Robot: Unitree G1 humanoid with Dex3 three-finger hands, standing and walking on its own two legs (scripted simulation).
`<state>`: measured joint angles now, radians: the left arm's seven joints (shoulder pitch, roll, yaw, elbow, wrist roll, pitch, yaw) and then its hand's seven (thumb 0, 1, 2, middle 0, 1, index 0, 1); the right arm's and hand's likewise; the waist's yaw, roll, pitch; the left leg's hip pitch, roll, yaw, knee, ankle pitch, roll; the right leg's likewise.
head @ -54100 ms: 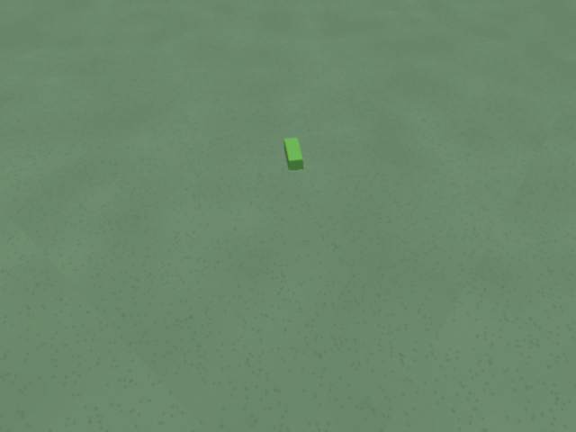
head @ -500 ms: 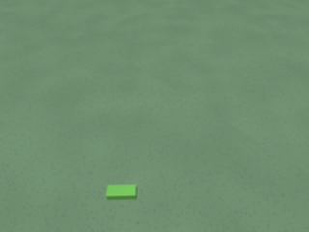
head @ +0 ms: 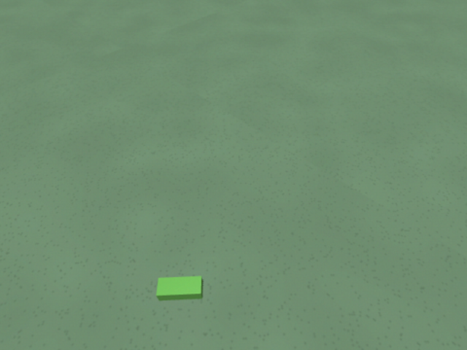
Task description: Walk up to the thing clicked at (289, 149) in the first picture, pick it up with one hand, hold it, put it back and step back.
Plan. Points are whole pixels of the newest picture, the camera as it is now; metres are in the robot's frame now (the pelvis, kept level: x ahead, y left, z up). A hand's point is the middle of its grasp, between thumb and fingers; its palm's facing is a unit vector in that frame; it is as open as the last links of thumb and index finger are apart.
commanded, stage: stand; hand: left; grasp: from above
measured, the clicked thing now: (180, 288) +0.47 +0.24 -0.75
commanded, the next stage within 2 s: step back in 1.32 s
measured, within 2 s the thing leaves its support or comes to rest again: neither
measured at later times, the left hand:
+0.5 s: hand out of the picture +0.08 +0.24 -0.16, palm faces +0.01 -0.94 -0.34, open 7.4 cm
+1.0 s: hand out of the picture +0.09 +0.23 -0.15, palm faces +0.00 -0.94 -0.34, open 7.4 cm
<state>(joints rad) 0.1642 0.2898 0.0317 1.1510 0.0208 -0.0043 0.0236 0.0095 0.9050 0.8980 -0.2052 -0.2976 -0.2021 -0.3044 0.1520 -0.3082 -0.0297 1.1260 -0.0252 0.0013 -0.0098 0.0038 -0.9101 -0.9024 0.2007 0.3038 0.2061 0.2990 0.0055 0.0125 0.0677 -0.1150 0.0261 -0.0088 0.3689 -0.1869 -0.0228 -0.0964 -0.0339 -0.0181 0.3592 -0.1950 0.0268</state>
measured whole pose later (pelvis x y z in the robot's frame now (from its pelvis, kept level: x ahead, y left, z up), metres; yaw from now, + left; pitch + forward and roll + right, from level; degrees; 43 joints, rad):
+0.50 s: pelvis +0.01 -0.01 +0.00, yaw +0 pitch -3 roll +0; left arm 0.11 0.31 0.03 1.15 0.02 -0.01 0.01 0.01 0.91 0.90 -0.21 -0.30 -0.20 -0.30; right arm 0.13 -0.32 -0.02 1.14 -0.02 -0.01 -0.01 0.00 -0.91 -0.90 0.20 0.30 0.21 0.30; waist 0.00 0.02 0.06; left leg -0.10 0.04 -0.01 0.33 -0.18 -0.04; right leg -0.10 -0.02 -0.02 0.34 -0.20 0.01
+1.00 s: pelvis +0.01 -0.01 +0.00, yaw -1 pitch -3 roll +0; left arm 0.11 0.32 0.02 1.14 0.01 -0.01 0.01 0.01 0.91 0.90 -0.21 -0.30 -0.20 -0.30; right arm 0.11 -0.33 -0.01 1.14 -0.02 -0.01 0.00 0.00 -0.91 -0.90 0.20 0.30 0.21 0.30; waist 0.00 0.01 0.05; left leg -0.10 0.05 0.00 0.32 -0.18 -0.04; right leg -0.09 -0.01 -0.01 0.34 -0.20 0.01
